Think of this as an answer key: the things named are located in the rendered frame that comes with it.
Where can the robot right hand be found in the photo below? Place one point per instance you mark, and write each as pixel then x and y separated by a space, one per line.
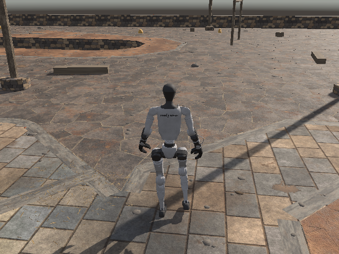
pixel 195 151

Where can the robot right forearm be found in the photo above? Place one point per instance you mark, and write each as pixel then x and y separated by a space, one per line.
pixel 196 140

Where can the robot left foot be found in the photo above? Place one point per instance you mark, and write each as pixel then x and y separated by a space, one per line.
pixel 162 212

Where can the right robot thigh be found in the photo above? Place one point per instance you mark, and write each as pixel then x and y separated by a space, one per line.
pixel 181 154

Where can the robot left hand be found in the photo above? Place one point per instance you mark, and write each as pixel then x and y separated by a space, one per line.
pixel 146 146

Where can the right robot upper arm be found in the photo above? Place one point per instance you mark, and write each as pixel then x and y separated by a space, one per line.
pixel 188 119

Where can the left robot upper arm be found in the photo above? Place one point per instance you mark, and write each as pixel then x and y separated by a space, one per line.
pixel 149 120

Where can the robot left forearm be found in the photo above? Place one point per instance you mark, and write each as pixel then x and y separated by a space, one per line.
pixel 143 138

